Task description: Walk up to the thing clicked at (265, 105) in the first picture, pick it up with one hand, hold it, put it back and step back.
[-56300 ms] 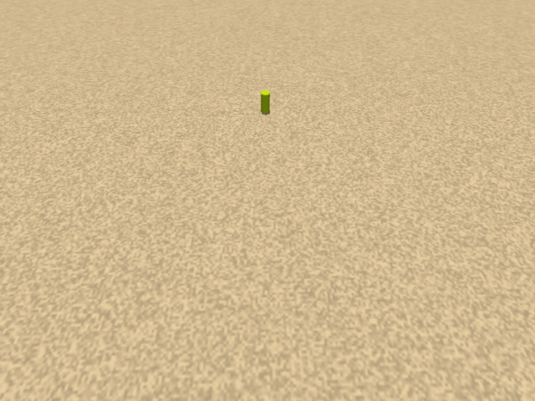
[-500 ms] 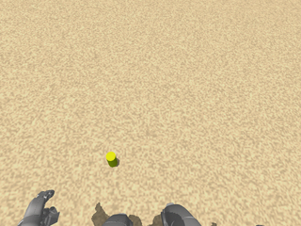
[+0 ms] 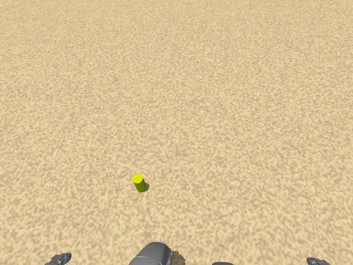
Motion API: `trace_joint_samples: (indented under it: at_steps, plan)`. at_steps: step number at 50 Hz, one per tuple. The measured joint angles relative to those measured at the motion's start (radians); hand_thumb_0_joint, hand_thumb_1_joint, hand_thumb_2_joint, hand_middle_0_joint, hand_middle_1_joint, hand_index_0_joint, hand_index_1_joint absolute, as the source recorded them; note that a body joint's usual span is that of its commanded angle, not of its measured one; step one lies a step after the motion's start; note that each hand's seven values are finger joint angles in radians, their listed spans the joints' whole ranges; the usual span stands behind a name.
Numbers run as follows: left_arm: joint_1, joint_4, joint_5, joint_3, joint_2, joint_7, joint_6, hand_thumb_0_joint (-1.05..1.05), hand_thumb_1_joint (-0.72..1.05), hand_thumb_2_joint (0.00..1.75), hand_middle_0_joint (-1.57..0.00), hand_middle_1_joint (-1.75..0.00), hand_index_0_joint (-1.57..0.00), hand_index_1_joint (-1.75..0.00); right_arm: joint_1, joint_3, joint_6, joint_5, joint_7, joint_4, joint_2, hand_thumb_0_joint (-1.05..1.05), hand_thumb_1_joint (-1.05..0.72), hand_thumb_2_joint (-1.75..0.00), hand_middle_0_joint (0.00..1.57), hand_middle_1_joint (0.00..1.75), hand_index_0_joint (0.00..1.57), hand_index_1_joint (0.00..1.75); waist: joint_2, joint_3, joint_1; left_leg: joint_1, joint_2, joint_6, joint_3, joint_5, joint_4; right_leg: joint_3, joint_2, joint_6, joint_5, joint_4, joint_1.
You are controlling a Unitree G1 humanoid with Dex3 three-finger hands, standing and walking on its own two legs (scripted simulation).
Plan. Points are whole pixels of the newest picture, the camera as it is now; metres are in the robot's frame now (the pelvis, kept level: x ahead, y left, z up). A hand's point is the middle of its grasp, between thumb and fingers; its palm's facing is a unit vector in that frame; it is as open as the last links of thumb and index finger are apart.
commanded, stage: step back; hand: left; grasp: from above
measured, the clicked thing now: (139, 183) +0.56 +0.26 -0.70
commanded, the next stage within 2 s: none
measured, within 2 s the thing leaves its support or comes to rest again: neither
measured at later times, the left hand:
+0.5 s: hand out of the picture -0.07 +0.26 -0.16, palm faces +0.00 -0.93 -0.38, open 7.4 cm
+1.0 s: hand out of the picture -0.22 +0.24 -0.15, palm faces +0.08 -0.92 -0.39, open 7.3 cm
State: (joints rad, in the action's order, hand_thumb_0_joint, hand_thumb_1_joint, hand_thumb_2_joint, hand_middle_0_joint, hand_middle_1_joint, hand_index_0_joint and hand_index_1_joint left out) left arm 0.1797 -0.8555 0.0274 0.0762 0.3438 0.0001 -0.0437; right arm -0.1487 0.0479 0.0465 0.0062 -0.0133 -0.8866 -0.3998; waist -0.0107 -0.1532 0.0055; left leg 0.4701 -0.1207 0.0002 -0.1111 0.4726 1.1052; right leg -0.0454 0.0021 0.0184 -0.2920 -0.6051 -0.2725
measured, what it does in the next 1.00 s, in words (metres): walks backwards: left foot, then right foot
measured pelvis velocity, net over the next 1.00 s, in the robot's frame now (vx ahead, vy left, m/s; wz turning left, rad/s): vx -0.34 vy -0.04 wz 0.09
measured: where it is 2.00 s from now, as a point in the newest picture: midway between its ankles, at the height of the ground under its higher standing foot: outside the picture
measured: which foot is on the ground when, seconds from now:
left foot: up 0.00-0.14, down 0.16-0.58, up 0.60-0.88, down 0.90-1.00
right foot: down 0.00-0.18, up 0.20-0.52, down 0.54-0.90, up 0.92-1.00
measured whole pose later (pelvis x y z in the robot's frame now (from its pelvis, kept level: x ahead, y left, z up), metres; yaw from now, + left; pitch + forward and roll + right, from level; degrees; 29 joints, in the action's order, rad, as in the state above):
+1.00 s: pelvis -0.34 -0.04 -0.01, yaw +5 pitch -3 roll +0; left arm 0.09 -0.80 0.01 0.07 0.39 0.02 -0.07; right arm -0.19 0.04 0.04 -0.04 0.00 -0.89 -0.36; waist 0.04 -0.19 -0.02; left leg 0.28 -0.03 -0.03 -0.03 0.32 0.65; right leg -0.09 0.05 0.01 -0.52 -1.02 -0.49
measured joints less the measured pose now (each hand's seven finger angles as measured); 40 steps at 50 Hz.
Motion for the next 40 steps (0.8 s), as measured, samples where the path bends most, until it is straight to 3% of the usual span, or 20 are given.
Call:
trace_joint_samples:
  at_steps: [2,5,8,9,10,12,13,15,18,23,27,28,29,31,34,37,40]
  plan:
    - [-0.011,0.02,0.003,0.0,0.001,0.004,0.0,0.01,0.91,0.9,-0.2,-0.3,-0.21,-0.31,-0.021,-0.003,-0.006,0.001,-0.003,0.002,-0.008,0.0,-0.91,-0.9,0.21,0.3,0.2,0.3,0.0,0.006,0.002,-0.037,0.003,0.007,-0.002,0.015,-0.016,0.009,-0.007,-0.003,0.023,0.013,-0.017]
    - [-0.032,0.06,0.004,-0.002,0.011,0.01,0.005,0.01,0.91,0.9,-0.2,-0.3,-0.21,-0.31,-0.038,-0.006,-0.005,-0.004,-0.006,0.002,-0.01,0.0,-0.91,-0.9,0.21,0.3,0.2,0.3,0.007,0.0,-0.001,-0.127,0.042,0.007,0.027,0.033,-0.186,0.03,-0.015,-0.011,0.043,0.004,-0.05]
    - [-0.059,0.09,-0.006,-0.008,0.031,0.008,-0.001,0.01,0.91,0.9,-0.2,-0.3,-0.21,-0.31,-0.046,-0.001,-0.017,-0.016,-0.002,0.003,-0.004,0.0,-0.91,-0.9,0.21,0.3,0.2,0.3,0.024,-0.011,-0.012,-0.229,0.079,-0.01,0.063,-0.098,-0.458,0.053,-0.03,-0.025,0.04,-0.055,-0.103]
    - [-0.071,0.091,-0.009,-0.006,0.043,0.007,-0.005,0.01,0.91,0.9,-0.2,-0.3,-0.21,-0.31,-0.038,0.002,-0.02,-0.024,-0.001,-0.002,0.01,0.0,-0.91,-0.9,0.21,0.3,0.2,0.3,0.056,-0.028,-0.006,-0.236,0.061,-0.018,0.079,-0.125,-0.475,0.037,-0.047,-0.024,0.038,-0.08,-0.116]
    - [-0.077,0.086,-0.013,-0.003,0.047,0.009,-0.01,0.01,0.91,0.9,-0.2,-0.3,-0.21,-0.31,-0.033,0.0,-0.02,-0.03,0.005,-0.003,0.018,0.0,-0.91,-0.9,0.21,0.3,0.2,0.3,0.07,-0.036,0.001,-0.23,0.058,-0.025,0.09,-0.13,-0.469,0.011,-0.036,-0.018,-0.029,-0.114,-0.131]
    - [-0.077,0.067,-0.011,0.001,0.044,0.014,-0.021,0.01,0.91,0.9,-0.2,-0.3,-0.2,-0.3,-0.03,-0.007,-0.025,-0.037,0.016,0.004,0.026,0.0,-0.91,-0.9,0.21,0.3,0.2,0.3,0.057,-0.035,-0.016,-0.21,0.079,-0.031,0.076,-0.143,-0.463,-0.046,0.04,-0.013,-0.189,-0.275,-0.172]
    - [-0.075,0.059,-0.015,0.003,0.046,0.016,-0.026,0.01,0.91,0.9,-0.2,-0.3,-0.2,-0.3,-0.029,-0.011,-0.028,-0.039,0.016,0.006,0.032,0.0,-0.91,-0.9,0.21,0.3,0.2,0.3,0.056,-0.031,-0.02,-0.206,0.088,-0.031,0.071,-0.16,-0.478,-0.074,0.075,-0.007,-0.216,-0.367,-0.191]
    - [-0.064,0.05,-0.022,0.008,0.05,0.016,-0.025,0.01,0.91,0.9,-0.2,-0.3,-0.2,-0.3,-0.026,-0.016,-0.029,-0.038,0.011,0.013,0.041,0.0,-0.91,-0.9,0.21,0.3,0.21,0.3,0.057,-0.021,-0.018,-0.198,0.104,-0.028,0.072,-0.195,-0.512,-0.101,0.116,-0.004,-0.219,-0.514,-0.214]
    - [-0.039,0.045,-0.02,0.016,0.053,0.012,-0.02,0.01,0.91,0.9,-0.2,-0.3,-0.2,-0.3,-0.011,-0.014,-0.029,-0.037,0.004,0.03,0.044,0.0,-0.9,-0.9,0.21,0.3,0.21,0.3,0.055,-0.015,-0.01,-0.177,0.124,-0.027,0.079,-0.236,-0.538,-0.105,0.123,-0.025,-0.208,-0.599,-0.196]
    - [-0.005,0.031,-0.015,0.02,0.061,0.006,-0.021,0.01,0.91,0.9,-0.2,-0.3,-0.2,-0.3,0.023,-0.01,-0.034,-0.036,0.0,0.077,0.036,0.0,-0.9,-0.9,0.21,0.3,0.21,0.3,0.045,-0.023,-0.001,-0.117,0.156,-0.017,0.098,-0.279,-0.523,-0.076,0.069,-0.049,-0.223,-0.419,-0.084]
    - [0.013,0.012,-0.013,0.018,0.059,-0.005,-0.007,0.01,0.91,0.9,-0.2,-0.3,-0.2,-0.3,0.047,-0.007,-0.019,-0.035,0.005,0.099,0.012,0.0,-0.9,-0.9,0.21,0.3,0.21,0.3,0.026,-0.017,0.007,-0.043,0.178,0.014,0.107,-0.301,-0.473,-0.016,0.018,-0.026,-0.124,-0.094,0.041]
    - [0.013,0.002,-0.008,0.02,0.048,-0.006,-0.001,0.01,0.91,0.9,-0.2,-0.3,-0.2,-0.3,0.054,-0.003,-0.013,-0.032,0.005,0.096,0.0,0.0,-0.9,-0.9,0.21,0.3,0.21,0.3,0.0,-0.018,0.005,-0.02,0.193,0.022,0.094,-0.303,-0.45,0.0,0.03,-0.02,-0.121,-0.048,0.056]
    - [0.015,-0.006,-0.001,0.018,0.033,-0.008,0.001,0.01,0.91,0.9,-0.2,-0.3,-0.2,-0.3,0.059,0.003,-0.006,-0.027,0.003,0.088,-0.01,0.0,-0.9,-0.9,0.21,0.3,0.21,0.3,-0.03,-0.023,-0.005,-0.001,0.189,0.014,0.056,-0.257,-0.42,0.019,0.044,-0.016,-0.112,-0.052,0.051]
    - [0.034,-0.003,0.006,0.008,0.022,-0.016,0.0,0.01,0.91,0.9,-0.2,-0.3,-0.2,-0.3,0.047,0.012,0.01,-0.022,-0.008,0.066,-0.009,0.0,-0.9,-0.9,0.21,0.3,0.21,0.3,-0.022,-0.008,0.007,0.045,0.113,0.01,-0.001,-0.071,-0.271,0.013,0.026,-0.006,-0.097,-0.08,0.016]
    - [0.048,-0.004,0.007,0.0,0.003,-0.01,-0.005,0.01,0.91,0.9,-0.2,-0.3,-0.21,-0.3,0.01,0.013,0.011,-0.011,-0.011,0.047,-0.016,0.0,-0.91,-0.9,0.21,0.3,0.2,0.3,-0.013,0.009,0.018,0.075,0.018,0.003,-0.04,-0.031,-0.036,0.003,-0.004,-0.005,-0.046,-0.045,-0.001]
    - [0.035,0.01,0.013,0.001,0.0,-0.002,-0.006,0.01,0.91,0.9,-0.2,-0.3,-0.21,-0.31,-0.034,0.01,0.001,-0.01,-0.012,0.036,-0.02,0.0,-0.91,-0.9,0.21,0.3,0.2,0.3,-0.016,0.014,0.011,0.034,-0.003,0.011,-0.03,-0.015,0.032,0.02,-0.018,-0.003,-0.006,-0.02,-0.025]
    - [0.004,0.044,0.014,0.001,0.008,0.011,0.002,0.01,0.9,0.9,-0.2,-0.3,-0.21,-0.31,-0.064,0.006,0.007,-0.015,-0.013,0.02,-0.013,0.0,-0.91,-0.9,0.21,0.3,0.2,0.3,-0.013,0.004,0.005,-0.058,0.022,0.017,0.004,0.033,-0.069,0.048,-0.028,-0.003,0.022,-0.021,-0.056]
